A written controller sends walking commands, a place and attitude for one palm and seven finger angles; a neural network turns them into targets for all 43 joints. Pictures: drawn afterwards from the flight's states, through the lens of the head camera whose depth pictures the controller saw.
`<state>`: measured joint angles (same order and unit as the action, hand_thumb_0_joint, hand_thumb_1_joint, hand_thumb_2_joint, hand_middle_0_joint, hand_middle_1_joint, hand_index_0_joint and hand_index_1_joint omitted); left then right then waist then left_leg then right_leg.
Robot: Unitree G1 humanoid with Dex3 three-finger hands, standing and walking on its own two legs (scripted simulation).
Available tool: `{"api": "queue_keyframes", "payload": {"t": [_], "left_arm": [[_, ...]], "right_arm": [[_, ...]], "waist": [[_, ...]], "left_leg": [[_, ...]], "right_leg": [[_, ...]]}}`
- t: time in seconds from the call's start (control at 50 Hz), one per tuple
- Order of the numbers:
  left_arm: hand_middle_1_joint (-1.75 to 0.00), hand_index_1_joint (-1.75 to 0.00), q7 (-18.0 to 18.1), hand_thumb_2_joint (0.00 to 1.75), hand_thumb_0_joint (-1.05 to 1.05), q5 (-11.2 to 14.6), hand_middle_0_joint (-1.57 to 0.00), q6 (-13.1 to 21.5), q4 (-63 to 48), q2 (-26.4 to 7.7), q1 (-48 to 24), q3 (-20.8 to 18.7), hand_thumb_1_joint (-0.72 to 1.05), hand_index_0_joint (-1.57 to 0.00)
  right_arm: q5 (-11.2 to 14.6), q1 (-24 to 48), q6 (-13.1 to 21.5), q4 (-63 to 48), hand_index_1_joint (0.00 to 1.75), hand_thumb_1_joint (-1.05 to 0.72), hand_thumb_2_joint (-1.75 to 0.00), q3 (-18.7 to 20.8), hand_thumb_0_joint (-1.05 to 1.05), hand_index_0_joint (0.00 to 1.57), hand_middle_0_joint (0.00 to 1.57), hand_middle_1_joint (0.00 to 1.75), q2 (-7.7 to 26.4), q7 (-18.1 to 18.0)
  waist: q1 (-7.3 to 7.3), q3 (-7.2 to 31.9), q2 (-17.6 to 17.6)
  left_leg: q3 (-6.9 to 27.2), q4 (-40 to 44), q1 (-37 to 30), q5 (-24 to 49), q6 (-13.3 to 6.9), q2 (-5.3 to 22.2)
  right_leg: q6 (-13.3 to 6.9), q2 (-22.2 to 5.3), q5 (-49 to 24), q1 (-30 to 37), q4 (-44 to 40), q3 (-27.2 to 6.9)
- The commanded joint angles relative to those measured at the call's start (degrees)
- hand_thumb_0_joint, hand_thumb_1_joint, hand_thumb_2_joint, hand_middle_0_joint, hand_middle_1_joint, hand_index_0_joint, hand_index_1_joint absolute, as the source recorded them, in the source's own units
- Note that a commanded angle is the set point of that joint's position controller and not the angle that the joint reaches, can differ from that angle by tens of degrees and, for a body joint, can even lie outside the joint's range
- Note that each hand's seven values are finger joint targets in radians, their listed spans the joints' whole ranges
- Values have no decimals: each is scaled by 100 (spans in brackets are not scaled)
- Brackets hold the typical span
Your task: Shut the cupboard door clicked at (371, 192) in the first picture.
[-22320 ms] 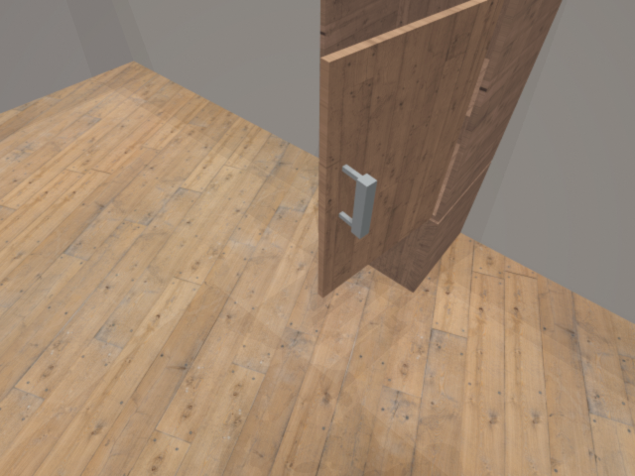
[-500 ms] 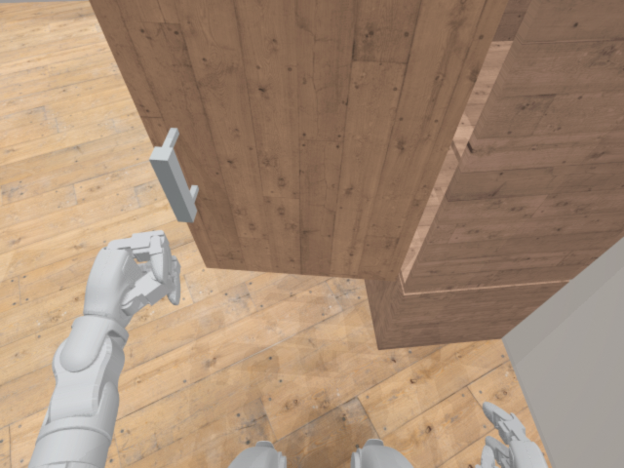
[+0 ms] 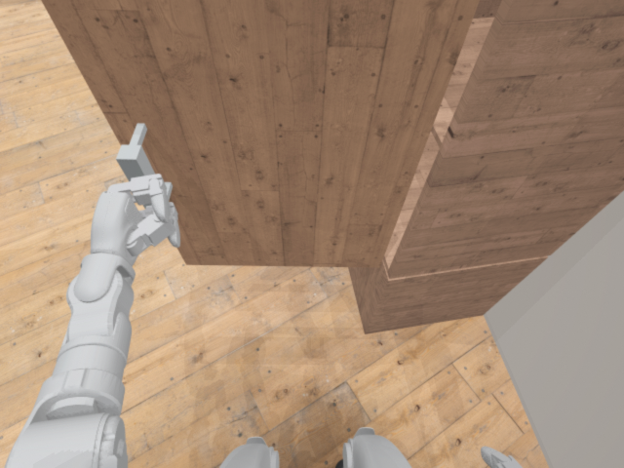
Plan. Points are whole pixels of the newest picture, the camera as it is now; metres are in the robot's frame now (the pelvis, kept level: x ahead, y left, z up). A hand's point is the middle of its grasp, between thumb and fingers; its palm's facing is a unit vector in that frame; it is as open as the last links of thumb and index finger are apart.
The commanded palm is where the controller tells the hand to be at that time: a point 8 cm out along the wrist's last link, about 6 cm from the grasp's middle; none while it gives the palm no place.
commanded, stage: bring the fist close to the handle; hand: left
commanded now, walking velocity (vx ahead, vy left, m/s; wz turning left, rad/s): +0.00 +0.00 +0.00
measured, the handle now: (151, 174) +0.50 +0.22 +0.05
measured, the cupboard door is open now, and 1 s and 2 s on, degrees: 80 74 61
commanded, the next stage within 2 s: push the door shut along its arc in 0.24 s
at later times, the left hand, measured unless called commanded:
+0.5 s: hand (166, 223) +0.41 +0.18 +0.06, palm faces -0.05 -1.00 -0.03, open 3.1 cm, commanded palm +0.40 +0.24 +0.06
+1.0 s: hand (187, 187) +0.47 +0.16 +0.06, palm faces -0.19 -0.98 -0.03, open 3.1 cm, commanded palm +0.46 +0.22 +0.06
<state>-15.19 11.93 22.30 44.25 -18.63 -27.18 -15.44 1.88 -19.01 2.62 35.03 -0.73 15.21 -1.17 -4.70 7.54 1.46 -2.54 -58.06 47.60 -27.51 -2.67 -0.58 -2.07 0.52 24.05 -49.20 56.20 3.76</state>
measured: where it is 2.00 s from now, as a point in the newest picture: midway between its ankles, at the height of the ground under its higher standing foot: outside the picture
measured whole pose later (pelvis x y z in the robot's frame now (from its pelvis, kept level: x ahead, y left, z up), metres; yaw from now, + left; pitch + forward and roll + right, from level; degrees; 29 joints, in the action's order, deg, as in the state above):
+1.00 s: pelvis -0.01 +0.00 -0.01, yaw +0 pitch +20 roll -2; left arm -23.7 9.2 22.7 64.5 -26.9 -47.4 -17.1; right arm 1.7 -20.7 -0.1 36.8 -2.0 16.3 -1.6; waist -8.7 6.7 1.5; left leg -1.6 -61.9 54.4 -27.7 -2.7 -0.1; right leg -2.3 0.8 23.7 -55.2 58.7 4.8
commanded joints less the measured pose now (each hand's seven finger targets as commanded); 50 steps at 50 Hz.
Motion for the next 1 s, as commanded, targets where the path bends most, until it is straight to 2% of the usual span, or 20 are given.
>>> {"api": "queue_keyframes", "payload": {"t": [0.0,0.02,0.12,0.18,0.26,0.3,0.34,0.4,0.44,0.46,0.52,0.56,0.62,0.64,0.7,0.76,0.86,0.94,0.96,0.98], "left_arm": [[-150,-150,74,90,0,83,-130,419,-1156,-1077,-1453,-279,90,-130],[-150,-150,112,90,0,74,-130,442,-1142,-1197,-1562,-389,90,-130],[-150,-150,175,90,0,14,-130,693,-1372,-1195,-1936,-300,90,-130],[-150,-150,145,90,0,37,-130,693,-1118,-1302,-1920,-390,90,-130],[-150,-150,5,90,0,57,-130,607,-945,-1318,-1920,-366,90,-130],[-150,-150,-51,90,0,76,-130,564,-798,-1169,-2024,-228,90,-130],[-150,-150,-87,90,0,83,-130,580,-838,-1277,-2103,-296,90,-130],[-150,-150,-194,90,0,44,-130,605,-676,-1272,-2471,-194,90,-130],[-150,-150,-265,90,0,7,-130,615,-431,-1259,-3050,-54,90,-130],[-150,-150,-271,90,0,8,-130,621,-303,-1422,-3197,-210,90,-130],[-150,-150,-388,90,0,-13,-130,628,-143,-1476,-3277,-207,90,-130],[-150,-150,-440,90,0,-46,-130,608,8,-1715,-3441,-347,90,-130],[-150,-150,-547,90,0,-69,-130,577,159,-1529,-3541,-163,90,-130],[-150,-150,-579,90,0,-57,-130,581,116,-1432,-3824,-39,90,-130],[-150,-150,-638,90,0,-56,-130,564,313,-1781,-3936,-331,90,-130],[-150,-150,-717,90,0,-100,-130,545,440,-1806,-4220,-254,90,-130],[-150,-150,-830,90,0,-135,-130,532,497,-1964,-4420,-333,90,-130],[-150,-150,-880,90,0,-198,-130,380,912,-2027,-4777,-284,90,-130],[-150,-150,-885,90,0,-214,-130,401,871,-2288,-4872,-464,90,-130],[-150,-150,-924,90,0,-242,-130,375,942,-2268,-4883,-424,90,-130]], "right_arm": [[4,-267,118,-691,30,-90,-90,344,0,20,20,30,826,-10],[11,-278,105,-671,30,-90,-90,360,0,20,20,30,843,-24],[-14,-226,118,-618,30,-90,-90,352,0,20,20,30,819,-61],[-17,-246,103,-535,30,-90,-90,347,0,20,20,30,851,-84],[2,-207,75,-577,30,-90,-90,318,0,20,20,30,851,-99],[24,-177,58,-587,30,-90,-90,303,0,20,20,30,829,-100],[18,-182,59,-595,30,-90,-90,316,0,20,20,30,849,-106],[22,-233,53,-530,30,-90,-90,308,0,20,20,30,860,-114],[27,-213,49,-461,30,-90,-90,272,0,20,20,30,858,-127],[19,-256,38,-414,30,-90,-90,281,0,20,20,30,877,-147],[13,-274,37,-447,30,-90,-90,273,0,20,20,30,895,-137],[-3,-373,7,-392,30,-90,-90,267,0,20,20,30,934,-135],[7,-407,-22,-420,30,-90,-90,269,0,20,20,30,929,-104],[4,-422,-23,-385,30,-90,-90,267,0,20,20,30,928,-100],[-10,-530,-62,-360,30,-90,-90,277,0,20,20,30,988,-110],[-10,-592,-74,-316,30,-90,-90,258,0,20,20,30,995,-120],[-36,-745,-91,-280,30,-90,-90,279,0,20,20,30,1040,-103],[-28,-840,-123,-230,30,-90,-90,241,0,20,20,30,1070,-97],[-41,-883,-124,-236,30,-90,-90,239,0,20,20,30,1102,-107],[-35,-903,-131,-244,30,-90,-90,233,0,20,20,30,1101,-98]], "waist": [[113,2013,-54],[100,1963,-201],[67,2166,223],[18,2094,33],[50,1993,135],[-19,1819,40],[-1,1998,16],[-88,2040,87],[-234,1809,124],[-228,1811,87],[-178,2238,268],[-187,2302,393],[-243,2332,308],[-351,2296,317],[-319,2426,163],[-421,2289,290],[-436,2629,502],[-604,2283,269],[-558,2364,409],[-591,2493,464]], "left_leg": [[389,860,-934,2035,153,88],[397,873,-859,1878,145,96],[424,873,-1149,1760,153,88],[442,842,-1091,1742,138,99],[410,868,-938,1580,121,67],[419,894,-898,1461,124,79],[418,848,-930,1515,115,75],[481,777,-1077,1684,128,96],[495,735,-940,1408,115,89],[505,695,-897,1394,95,88],[528,646,-1070,1610,121,77],[559,585,-1101,1806,128,85],[570,562,-1119,1869,129,99],[586,549,-1154,1822,118,109],[590,499,-1028,1813,98,99],[584,454,-911,1674,70,95],[644,399,-1179,1922,83,115],[625,384,-754,1483,39,118],[635,345,-789,1558,38,114],[609,328,-830,1590,39,114]], "right_leg": [[78,-11,-1797,1664,-648,-308],[80,-7,-1685,1659,-666,-319],[50,-8,-1484,1540,-654,-335],[61,4,-1505,1530,-668,-339],[44,-8,-1449,1609,-708,-378],[60,-8,-1335,1476,-752,-358],[59,-15,-1405,1560,-724,-389],[49,-6,-1489,1356,-655,-358],[55,-17,-1257,1122,-667,-369],[52,-12,-1254,1125,-658,-390],[36,-13,-1379,1150,-567,-386],[11,-4,-1515,1128,-494,-366],[31,10,-1522,1009,-494,-356],[40,15,-1479,898,-511,-347],[37,30,-1501,1026,-495,-380],[23,40,-1394,872,-489,-391],[0,66,-1454,760,-420,-354],[36,83,-1143,618,-501,-386],[5,96,-1179,637,-441,-380],[16,100,-1217,648,-451,-411]]}}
